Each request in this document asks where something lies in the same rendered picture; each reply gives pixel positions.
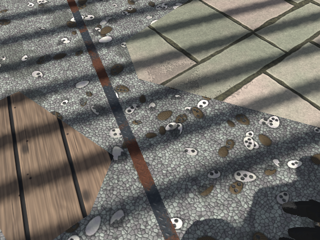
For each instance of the robot right hand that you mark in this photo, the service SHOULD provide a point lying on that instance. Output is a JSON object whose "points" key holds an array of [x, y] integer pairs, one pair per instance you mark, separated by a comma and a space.
{"points": [[310, 209]]}

